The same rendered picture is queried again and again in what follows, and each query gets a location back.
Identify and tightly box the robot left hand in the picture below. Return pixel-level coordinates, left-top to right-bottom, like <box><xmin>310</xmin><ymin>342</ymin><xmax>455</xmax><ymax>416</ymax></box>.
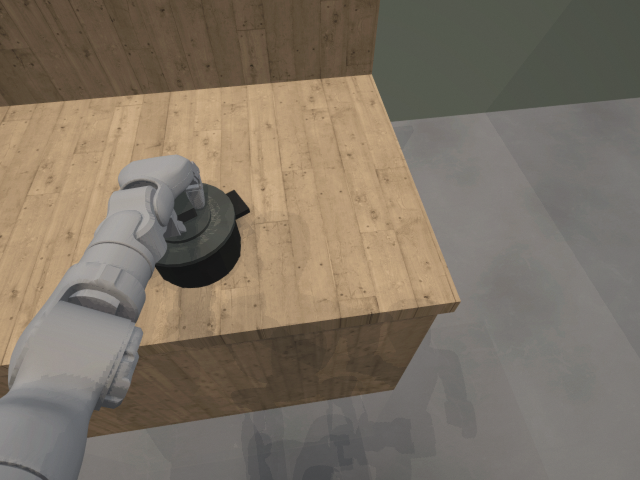
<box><xmin>118</xmin><ymin>154</ymin><xmax>205</xmax><ymax>238</ymax></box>

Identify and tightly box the table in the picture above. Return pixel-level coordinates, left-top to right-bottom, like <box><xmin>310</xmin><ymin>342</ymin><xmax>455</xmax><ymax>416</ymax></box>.
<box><xmin>0</xmin><ymin>0</ymin><xmax>461</xmax><ymax>438</ymax></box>

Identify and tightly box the left robot forearm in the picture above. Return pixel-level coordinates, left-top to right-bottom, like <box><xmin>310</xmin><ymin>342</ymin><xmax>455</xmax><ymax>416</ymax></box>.
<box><xmin>8</xmin><ymin>176</ymin><xmax>174</xmax><ymax>390</ymax></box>

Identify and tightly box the lid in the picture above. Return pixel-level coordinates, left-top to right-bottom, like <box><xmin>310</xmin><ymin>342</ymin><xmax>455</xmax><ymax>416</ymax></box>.
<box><xmin>155</xmin><ymin>183</ymin><xmax>236</xmax><ymax>267</ymax></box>

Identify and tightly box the pot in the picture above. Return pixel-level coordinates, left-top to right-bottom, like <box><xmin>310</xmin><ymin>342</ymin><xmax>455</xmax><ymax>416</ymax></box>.
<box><xmin>155</xmin><ymin>190</ymin><xmax>250</xmax><ymax>288</ymax></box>

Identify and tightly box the knob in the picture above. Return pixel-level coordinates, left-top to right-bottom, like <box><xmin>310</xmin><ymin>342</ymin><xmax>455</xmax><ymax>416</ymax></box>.
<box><xmin>174</xmin><ymin>191</ymin><xmax>197</xmax><ymax>223</ymax></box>

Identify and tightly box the left robot upper arm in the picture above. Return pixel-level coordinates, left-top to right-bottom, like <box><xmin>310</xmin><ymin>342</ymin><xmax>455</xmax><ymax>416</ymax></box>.
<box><xmin>0</xmin><ymin>300</ymin><xmax>143</xmax><ymax>480</ymax></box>

